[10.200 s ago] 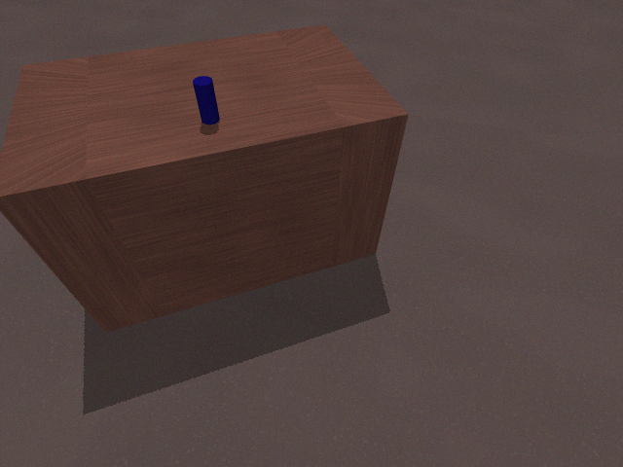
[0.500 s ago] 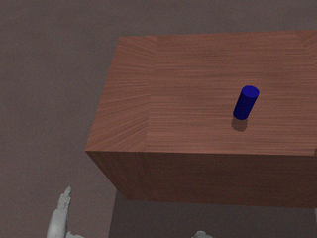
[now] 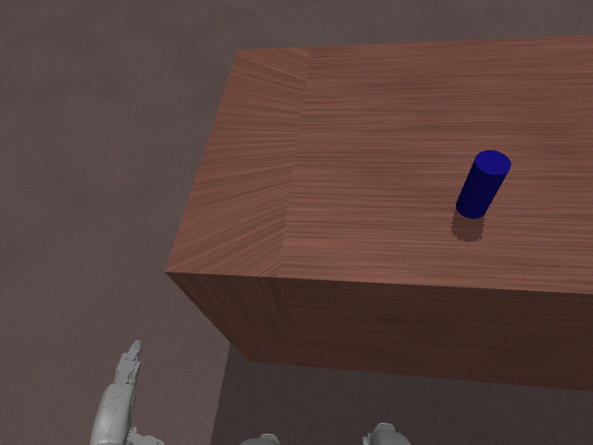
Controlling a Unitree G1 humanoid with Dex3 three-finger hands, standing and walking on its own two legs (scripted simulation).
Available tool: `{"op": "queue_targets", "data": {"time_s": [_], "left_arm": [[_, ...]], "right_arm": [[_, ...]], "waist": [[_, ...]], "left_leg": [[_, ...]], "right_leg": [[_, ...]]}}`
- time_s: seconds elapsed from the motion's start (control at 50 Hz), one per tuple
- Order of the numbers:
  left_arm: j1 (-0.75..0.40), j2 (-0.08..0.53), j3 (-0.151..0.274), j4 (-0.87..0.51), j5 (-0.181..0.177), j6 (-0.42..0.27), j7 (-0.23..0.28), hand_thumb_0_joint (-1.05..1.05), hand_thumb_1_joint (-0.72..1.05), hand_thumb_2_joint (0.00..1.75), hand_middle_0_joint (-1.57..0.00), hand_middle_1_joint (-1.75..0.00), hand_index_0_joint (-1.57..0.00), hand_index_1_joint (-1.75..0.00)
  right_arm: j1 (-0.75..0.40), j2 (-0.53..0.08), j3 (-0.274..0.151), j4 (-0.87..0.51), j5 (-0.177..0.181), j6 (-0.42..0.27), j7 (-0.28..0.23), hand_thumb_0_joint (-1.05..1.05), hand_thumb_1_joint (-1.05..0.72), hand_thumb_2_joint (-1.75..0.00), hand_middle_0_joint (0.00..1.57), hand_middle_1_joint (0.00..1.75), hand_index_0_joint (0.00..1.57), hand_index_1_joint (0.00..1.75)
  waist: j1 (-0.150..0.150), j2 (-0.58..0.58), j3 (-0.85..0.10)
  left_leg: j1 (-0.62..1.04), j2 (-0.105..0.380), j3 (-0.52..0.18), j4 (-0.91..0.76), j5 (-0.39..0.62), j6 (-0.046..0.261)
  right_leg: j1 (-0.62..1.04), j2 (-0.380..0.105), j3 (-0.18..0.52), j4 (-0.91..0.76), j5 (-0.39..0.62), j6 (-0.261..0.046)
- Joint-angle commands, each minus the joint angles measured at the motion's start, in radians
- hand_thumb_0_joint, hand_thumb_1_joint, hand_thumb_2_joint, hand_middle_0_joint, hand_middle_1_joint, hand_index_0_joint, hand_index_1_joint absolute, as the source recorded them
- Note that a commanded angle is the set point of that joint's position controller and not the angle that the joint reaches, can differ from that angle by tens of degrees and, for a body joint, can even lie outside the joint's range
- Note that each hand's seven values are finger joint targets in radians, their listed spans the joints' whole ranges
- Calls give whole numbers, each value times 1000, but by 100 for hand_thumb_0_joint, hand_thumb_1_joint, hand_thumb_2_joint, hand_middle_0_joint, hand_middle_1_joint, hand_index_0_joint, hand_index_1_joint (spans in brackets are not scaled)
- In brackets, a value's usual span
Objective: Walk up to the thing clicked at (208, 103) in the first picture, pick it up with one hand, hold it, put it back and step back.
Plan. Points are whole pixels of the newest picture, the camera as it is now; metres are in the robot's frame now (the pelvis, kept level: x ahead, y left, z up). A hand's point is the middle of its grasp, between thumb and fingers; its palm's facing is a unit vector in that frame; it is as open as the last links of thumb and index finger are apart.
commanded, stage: go down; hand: right
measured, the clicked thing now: (480, 186) +0.51 -0.24 -0.02
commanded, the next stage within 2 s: approach in 1.16 s
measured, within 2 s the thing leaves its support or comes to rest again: neither
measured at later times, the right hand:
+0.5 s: hand out of the picture +0.41 -0.41 +0.11, palm faces +0.26 +0.96 +0.02, open 17.6 cm
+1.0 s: hand out of the picture +0.41 -0.41 +0.11, palm faces +0.26 +0.97 +0.01, open 17.6 cm
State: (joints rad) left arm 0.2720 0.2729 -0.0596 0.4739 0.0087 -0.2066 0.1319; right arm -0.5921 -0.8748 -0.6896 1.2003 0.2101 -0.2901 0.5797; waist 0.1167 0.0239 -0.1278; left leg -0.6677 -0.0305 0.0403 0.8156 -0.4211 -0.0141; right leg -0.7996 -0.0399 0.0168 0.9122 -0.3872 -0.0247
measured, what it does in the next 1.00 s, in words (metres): stands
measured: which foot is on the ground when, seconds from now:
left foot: down 0.00-1.00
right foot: down 0.00-1.00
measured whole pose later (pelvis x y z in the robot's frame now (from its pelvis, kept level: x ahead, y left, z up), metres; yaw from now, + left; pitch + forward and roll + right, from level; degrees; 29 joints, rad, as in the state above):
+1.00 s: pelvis +0.00 +0.00 -0.01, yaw +0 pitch +19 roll +5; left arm 0.31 0.29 -0.07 0.34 0.02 -0.19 0.12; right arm -0.73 -1.01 -0.72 1.28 0.14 -0.24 0.60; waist 0.15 0.02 -0.13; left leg -0.75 -0.04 0.06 0.86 -0.44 -0.01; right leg -0.90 -0.05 0.04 0.97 -0.41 -0.02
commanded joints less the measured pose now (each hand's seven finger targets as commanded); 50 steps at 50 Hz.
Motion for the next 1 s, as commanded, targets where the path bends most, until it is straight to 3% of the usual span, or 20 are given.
{"op": "queue_targets", "data": {"time_s": [0.0, 0.06, 0.1, 0.16, 0.18, 0.2, 0.24, 0.3, 0.36, 0.46, 0.48, 0.5, 0.54, 0.6, 0.62, 0.64, 0.76, 0.88, 0.9, 0.98], "left_arm": [[1, 196, 101, -174, 2, -48, 10, 0, -55, 5, -5, -5, -5, -5], [52, 174, 91, -133, 2, -41, 9, 0, -55, 5, -5, -5, -5, -5], [4, 205, 109, -170, 4, -45, 12, 0, -55, 5, -5, -5, -5, -5], [-31, 190, 91, -186, 5, -48, 10, 0, -54, 5, -5, -5, -5, -5], [18, 183, 95, -133, 8, -43, 8, 0, -55, 5, -5, -5, -5, -5], [-21, 172, 71, -179, 6, -46, 6, 0, -54, 5, -5, -5, -5, -4], [-2, 193, 92, -204, 6, -48, 14, 0, -54, 5, -4, -5, -5, -4], [59, 185, 91, -161, 7, -40, 15, 0, -54, 5, -4, -5, -5, -4], [11, 208, 99, -216, 12, -42, 17, 0, -54, 5, -4, -5, -5, -4], [2, 183, 72, -246, 12, -40, 15, 0, -54, 5, -4, -5, -5, -4], [22, 189, 86, -219, 15, -39, 14, 0, -54, 5, -4, -5, -5, -4], [55, 179, 69, -185, 16, -33, 11, 0, -54, 5, -4, -5, -5, -4], [63, 198, 93, -196, 16, -31, 11, 0, -54, 4, -4, -5, -5, -4], [53, 215, 105, -220, 19, -32, 14, 0, -54, 4, -4, -5, -5, -4], [41, 190, 77, -240, 16, -32, 9, 0, -54, 4, -4, -5, -5, -4], [72, 202, 101, -213, 15, -29, 11, 0, -54, 4, -4, -5, -5, -4], [45, 176, 73, -232, 15, -29, 4, 0, -54, 5, -4, -5, -5, -4], [40, 193, 83, -263, 13, -27, -1, 0, -54, 5, -4, -5, -5, -4], [63, 208, 107, -258, 12, -28, -1, 0, -54, 4, -4, -5, -5, -4], [93, 198, 96, -267, 7, -25, -3, 0, -54, 5, -5, -5, -5, -4]], "right_arm": [[-328, -418, -48, -227, 25, -68, 3, 0, 58, -6, 4, 6, 4, 6], [-362, -441, -55, -269, 24, -67, 6, 0, 57, -6, 4, 6, 4, 6], [-344, -433, -53, -216, 28, -59, 7, 0, 55, -5, 4, 5, 5, 5], [-361, -432, -43, -176, 20, -56, 8, 0, 56, -6, 4, 5, 5, 5], [-355, -440, -47, -169, 14, -55, 6, 0, 55, -6, 4, 5, 5, 5], [-376, -446, -49, -183, 13, -55, 9, 0, 57, -6, 4, 6, 4, 6], [-382, -479, -58, -183, 5, -51, 11, 0, 57, -6, 4, 6, 4, 6], [-395, -496, -67, -185, 3, -43, 15, 0, 60, -6, 3, 6, 4, 6], [-386, -500, -76, -142, 2, -38, 16, 0, 58, -6, 4, 6, 4, 6], [-427, -509, -61, -138, -19, -41, 20, 0, 58, -6, 4, 6, 5, 6], [-419, -517, -64, -120, -18, -41, 20, 0, 57, -6, 4, 6, 5, 6], [-423, -532, -71, -132, -23, -37, 19, 0, 59, -6, 4, 6, 4, 6], [-460, -564, -84, -179, -22, -38, 21, 0, 59, -6, 4, 6, 4, 6], [-447, -550, -73, -143, -24, -25, 22, 0, 58, -6, 4, 6, 4, 6], [-468, -536, -62, -146, -24, -24, 23, 0, 56, -6, 4, 6, 5, 6], [-450, -547, -71, -127, -30, -19, 21, 0, 56, -6, 4, 6, 4, 6], [-467, -537, -54, -117, -36, -6, 20, 0, 58, -7, 4, 6, 4, 6], [-431, -526, -47, -89, -37, -10, 18, 0, 59, -6, 4, 6, 5, 6], [-414, -540, -65, -105, -35, -11, 19, 0, 58, -7, 4, 6, 4, 6], [-415, -570, -96, -167, -22, -17, 16, 0, 61, -7, 3, 6, 4, 6]], "waist": [[-9, -243, -348], [-19, -302, -395], [-10, -273, -376], [-11, -252, -307], [-11, -273, -316], [-16, -250, -324], [-5, -259, -358], [-9, -275, -384], [-4, -244, -403], [-4, -261, -400], [-1, -276, -382], [-9, -294, -388], [-6, -317, -444], [12, -296, -421], [7, -297, -406], [11, -300, -420], [6, -280, -377], [7, -267, -349], [4, -277, -380], [-5, -302, -433]], "left_leg": [[-24, -15, -5, -75, 220, 39], [-32, -15, -4, -66, 233, 40], [-40, -19, 3, -62, 236, 39], [-64, -13, -1, -65, 202, 43], [-47, -9, -6, -65, 209, 43], [-46, -12, -2, -63, 197, 42], [-28, -13, -5, -65, 198, 42], [-24, -12, -3, -56, 244, 39], [-31, -15, 2, -44, 278, 39], [-58, -18, 3, -30, 274, 43], [-64, -15, 0, -32, 273, 42], [-62, -16, -1, -30, 272, 44], [-49, -14, -4, -26, 295, 42], [-64, -18, 3, -28, 295, 42], [-70, -19, 4, -33, 278, 42], [-73, -19, 5, -28, 290, 43], [-50, -14, -3, -37, 296, 41], [-67, -19, 6, -35, 225, 45], [-60, -18, 5, -33, 240, 44], [-28, -16, 1, -35, 287, 42]], "right_leg": [[412, -11, 57, -119, 314, 18], [461, -9, 56, -104, 383, 18], [447, -13, 63, -95, 408, 20], [373, -12, 60, -98, 311, 18], [362, -4, 51, -99, 281, 13], [346, -7, 58, -105, 255, 13], [358, -2, 53, -107, 237, 12], [393, 1, 52, -85, 320, 10], [393, -5, 61, -60, 408, 14], [387, -11, 62, -47, 436, 16], [383, -10, 58, -43, 426, 15], [381, -7, 56, -46, 425, 15], [409, -5, 56, -36, 442, 13], [410, -10, 60, -37, 459, 17], [403, -9, 61, -41, 443, 17], [420, -10, 61, -37, 467, 17], [353, 0, 51, -39, 383, 7], [325, -3, 57, -61, 300, 11], [353, -4, 56, -57, 319, 8], [402, 3, 52, -47, 384, 7]]}}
